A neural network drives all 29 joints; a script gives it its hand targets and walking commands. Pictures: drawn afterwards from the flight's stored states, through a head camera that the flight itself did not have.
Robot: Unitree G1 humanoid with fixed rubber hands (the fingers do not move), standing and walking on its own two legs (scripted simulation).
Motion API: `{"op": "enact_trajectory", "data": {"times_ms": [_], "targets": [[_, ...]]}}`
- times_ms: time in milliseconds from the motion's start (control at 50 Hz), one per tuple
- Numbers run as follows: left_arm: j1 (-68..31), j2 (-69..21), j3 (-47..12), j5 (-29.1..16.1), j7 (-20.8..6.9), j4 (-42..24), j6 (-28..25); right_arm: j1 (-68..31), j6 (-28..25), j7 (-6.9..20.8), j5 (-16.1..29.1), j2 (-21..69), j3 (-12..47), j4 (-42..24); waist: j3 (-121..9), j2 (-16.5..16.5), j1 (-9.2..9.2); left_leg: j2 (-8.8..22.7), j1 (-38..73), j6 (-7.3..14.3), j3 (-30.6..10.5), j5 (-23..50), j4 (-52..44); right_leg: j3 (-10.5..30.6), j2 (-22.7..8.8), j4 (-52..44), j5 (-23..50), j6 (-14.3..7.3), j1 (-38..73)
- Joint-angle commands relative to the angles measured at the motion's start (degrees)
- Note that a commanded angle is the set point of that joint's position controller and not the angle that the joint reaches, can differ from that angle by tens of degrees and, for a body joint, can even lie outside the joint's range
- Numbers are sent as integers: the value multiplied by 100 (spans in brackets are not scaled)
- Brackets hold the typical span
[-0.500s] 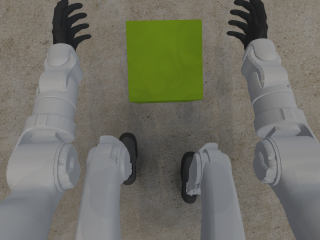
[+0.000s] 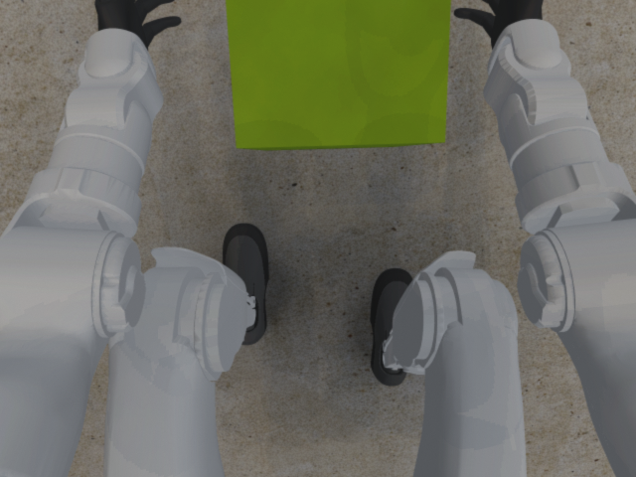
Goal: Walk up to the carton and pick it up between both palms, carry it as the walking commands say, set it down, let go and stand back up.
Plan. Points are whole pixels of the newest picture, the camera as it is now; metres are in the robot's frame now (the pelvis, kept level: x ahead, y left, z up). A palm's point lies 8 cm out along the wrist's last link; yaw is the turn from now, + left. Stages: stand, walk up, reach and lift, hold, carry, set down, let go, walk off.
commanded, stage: reach and lift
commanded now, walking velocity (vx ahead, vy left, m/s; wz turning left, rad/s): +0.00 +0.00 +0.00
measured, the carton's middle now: (332, 58) +0.53 +0.01 -0.27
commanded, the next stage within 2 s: none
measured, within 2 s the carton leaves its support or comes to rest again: leaves its support in 1.46 s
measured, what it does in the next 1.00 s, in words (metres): stands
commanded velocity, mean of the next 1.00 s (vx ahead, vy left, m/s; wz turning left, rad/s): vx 0.00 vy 0.00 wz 0.00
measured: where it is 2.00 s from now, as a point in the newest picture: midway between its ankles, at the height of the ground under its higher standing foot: (318, 325)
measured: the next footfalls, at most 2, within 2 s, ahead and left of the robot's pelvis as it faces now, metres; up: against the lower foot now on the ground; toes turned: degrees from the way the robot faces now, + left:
none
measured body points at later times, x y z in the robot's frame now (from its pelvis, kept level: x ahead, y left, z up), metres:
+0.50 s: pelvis +0.00 +0.00 -0.03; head +0.37 +0.00 +0.22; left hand +0.54 +0.22 -0.21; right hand +0.56 -0.15 -0.21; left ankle +0.15 +0.13 -0.36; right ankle +0.09 -0.12 -0.36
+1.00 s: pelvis +0.00 +0.00 -0.02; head +0.38 +0.00 +0.22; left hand +0.55 +0.17 -0.21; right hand +0.56 -0.13 -0.21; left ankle +0.15 +0.13 -0.36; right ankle +0.09 -0.12 -0.36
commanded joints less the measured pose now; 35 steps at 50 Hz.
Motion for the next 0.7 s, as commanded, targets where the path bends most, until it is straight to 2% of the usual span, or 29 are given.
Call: {"op": "enact_trajectory", "data": {"times_ms": [0, 80, 260, 480, 680], "targets": [[-1401, 683, -50, -128, -18, -419, -186, -1499, -163, -8, 61, -651, 9, -412, -6693, -60, 62, -412, 5008, -159, 81, 1542, -68, -126, 195, -1257, 1289, 69, 1835], [-1394, 554, -254, -316, -102, 61, -221, -1628, -224, 18, 104, -627, 118, -302, -6326, -116, -1, -359, 4663, -163, 32, 1465, 123, -83, 152, -1096, 1274, 76, 1761], [-1515, 671, -388, -587, -67, 4, -261, -1810, -223, -40, 178, -715, 243, -657, -6846, -192, -15, -340, 4862, -162, 115, 1675, 405, -125, 143, -848, 1559, 88, 2286], [-1480, 566, -138, -311, -75, 154, -289, -1590, -163, 28, 13, -449, 122, -410, -6161, -202, 88, -362, 4349, -171, 125, 1473, 264, -74, 222, -986, 1474, 101, 1886], [-1608, 306, -173, -217, -30, 144, -338, -1752, -210, 10, -48, -217, 140, -340, -6183, -136, 116, -416, 4445, -196, 100, 1464, 119, -72, 303, -1083, 1438, 107, 1796]]}}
